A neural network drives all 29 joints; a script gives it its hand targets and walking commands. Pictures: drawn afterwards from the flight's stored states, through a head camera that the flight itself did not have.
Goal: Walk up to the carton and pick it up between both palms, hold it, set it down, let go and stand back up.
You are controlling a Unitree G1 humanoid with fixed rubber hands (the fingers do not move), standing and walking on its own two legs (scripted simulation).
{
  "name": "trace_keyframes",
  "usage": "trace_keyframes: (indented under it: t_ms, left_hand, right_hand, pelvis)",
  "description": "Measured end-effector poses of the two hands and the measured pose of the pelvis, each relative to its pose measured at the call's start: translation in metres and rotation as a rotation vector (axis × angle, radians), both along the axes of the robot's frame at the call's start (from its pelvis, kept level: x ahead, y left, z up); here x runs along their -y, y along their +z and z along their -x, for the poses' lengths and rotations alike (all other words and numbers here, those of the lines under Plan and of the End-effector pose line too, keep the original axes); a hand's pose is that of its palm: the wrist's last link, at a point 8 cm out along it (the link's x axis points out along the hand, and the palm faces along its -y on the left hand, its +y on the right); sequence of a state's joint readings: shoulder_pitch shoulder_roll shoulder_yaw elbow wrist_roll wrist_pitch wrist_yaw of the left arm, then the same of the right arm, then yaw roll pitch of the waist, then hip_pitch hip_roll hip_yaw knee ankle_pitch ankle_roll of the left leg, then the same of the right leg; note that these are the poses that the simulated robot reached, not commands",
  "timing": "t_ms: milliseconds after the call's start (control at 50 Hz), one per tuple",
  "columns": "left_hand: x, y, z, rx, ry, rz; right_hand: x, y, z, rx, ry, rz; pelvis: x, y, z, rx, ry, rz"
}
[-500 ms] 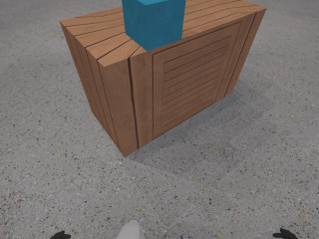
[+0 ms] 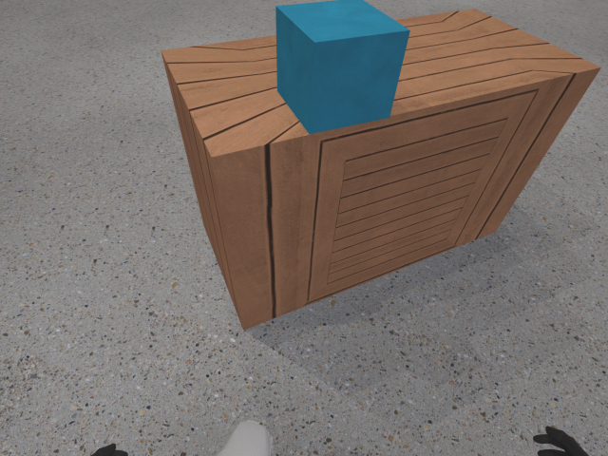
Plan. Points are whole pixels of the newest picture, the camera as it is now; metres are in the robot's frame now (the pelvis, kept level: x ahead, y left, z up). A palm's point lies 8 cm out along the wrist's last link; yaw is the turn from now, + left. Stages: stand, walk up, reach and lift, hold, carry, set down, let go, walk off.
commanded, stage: walk up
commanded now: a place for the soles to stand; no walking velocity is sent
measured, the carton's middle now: (335, 64) +0.88 -0.01 +0.11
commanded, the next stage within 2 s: none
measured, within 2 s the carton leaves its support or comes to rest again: neither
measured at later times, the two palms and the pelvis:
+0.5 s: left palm (171, 408) +0.19 +0.21 -0.07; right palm (597, 350) +0.30 -0.42 -0.05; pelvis +0.14 -0.11 -0.01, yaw +10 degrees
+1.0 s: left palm (237, 344) +0.29 +0.14 -0.07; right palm (587, 277) +0.45 -0.48 -0.06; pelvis +0.27 -0.19 -0.01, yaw +16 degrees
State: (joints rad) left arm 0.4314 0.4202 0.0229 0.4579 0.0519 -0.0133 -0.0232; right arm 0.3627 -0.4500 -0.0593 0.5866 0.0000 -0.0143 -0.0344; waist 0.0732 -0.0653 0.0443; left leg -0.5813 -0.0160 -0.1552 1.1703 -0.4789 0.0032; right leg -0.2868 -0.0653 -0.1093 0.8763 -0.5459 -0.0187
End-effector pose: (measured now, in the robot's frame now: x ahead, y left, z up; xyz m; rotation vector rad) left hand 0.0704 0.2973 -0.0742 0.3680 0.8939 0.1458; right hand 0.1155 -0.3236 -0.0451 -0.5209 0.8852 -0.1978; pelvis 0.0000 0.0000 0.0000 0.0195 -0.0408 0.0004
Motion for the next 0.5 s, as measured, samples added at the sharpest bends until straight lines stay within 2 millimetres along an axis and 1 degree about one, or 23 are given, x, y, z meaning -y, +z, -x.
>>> trace_keyframes:
  t_ms: [80, 120, 140, 160, 200, 240, 300, 340, 360, 380, 420, 460, 500]
  left_hand:
    - [0.002, -0.014, 0.025, -0.103, 0.090, 0.014]
    - [0.002, -0.024, 0.028, -0.148, 0.114, 0.023]
    - [0.003, -0.029, 0.026, -0.165, 0.116, 0.025]
    - [0.004, -0.034, 0.021, -0.180, 0.115, 0.026]
    - [0.008, -0.037, -0.001, -0.185, 0.103, 0.022]
    - [0.015, -0.033, -0.033, -0.143, 0.074, 0.014]
    - [0.035, -0.022, -0.088, -0.034, 0.026, 0.002]
    - [0.052, -0.012, -0.118, 0.044, 0.006, -0.008]
    - [0.061, -0.009, -0.130, 0.084, 0.001, -0.014]
    - [0.069, -0.007, -0.137, 0.117, -0.002, -0.018]
    - [0.080, -0.003, -0.140, 0.137, 0.026, -0.021]
    - [0.085, 0.001, -0.133, 0.109, 0.065, -0.026]
    - [0.088, 0.004, -0.123, 0.062, 0.107, -0.035]
  right_hand:
    - [-0.008, -0.003, -0.051, 0.002, 0.069, -0.001]
    - [-0.012, -0.004, -0.074, 0.024, 0.097, 0.001]
    - [-0.013, -0.006, -0.083, 0.042, 0.105, 0.005]
    - [-0.012, -0.006, -0.089, 0.052, 0.101, 0.005]
    - [-0.004, -0.005, -0.093, 0.058, 0.075, 0.008]
    - [0.010, -0.003, -0.093, 0.052, 0.044, 0.021]
    - [0.038, -0.003, -0.098, 0.044, 0.023, 0.041]
    - [0.059, -0.004, -0.107, 0.041, 0.028, 0.050]
    - [0.070, -0.006, -0.115, 0.042, 0.036, 0.057]
    - [0.080, -0.009, -0.124, 0.042, 0.047, 0.063]
    - [0.091, -0.011, -0.144, 0.026, 0.062, 0.064]
    - [0.094, -0.008, -0.167, 0.024, 0.091, 0.056]
    - [0.095, -0.004, -0.189, 0.022, 0.125, 0.049]
  pelvis:
    - [0.004, -0.004, -0.027, -0.014, 0.028, 0.008]
    - [0.003, -0.010, -0.041, -0.016, 0.037, 0.015]
    - [0.003, -0.014, -0.047, -0.003, 0.035, 0.015]
    - [0.005, -0.016, -0.053, 0.011, 0.038, 0.010]
    - [0.013, -0.016, -0.063, 0.037, 0.044, -0.002]
    - [0.023, -0.015, -0.071, 0.055, 0.060, -0.006]
    - [0.044, -0.016, -0.083, 0.069, 0.082, -0.014]
    - [0.061, -0.018, -0.091, 0.074, 0.097, -0.018]
    - [0.071, -0.022, -0.096, 0.066, 0.102, -0.020]
    - [0.080, -0.025, -0.102, 0.065, 0.111, -0.020]
    - [0.093, -0.024, -0.115, 0.059, 0.142, -0.018]
    - [0.102, -0.017, -0.129, 0.047, 0.163, -0.018]
    - [0.108, -0.011, -0.141, 0.033, 0.180, -0.018]
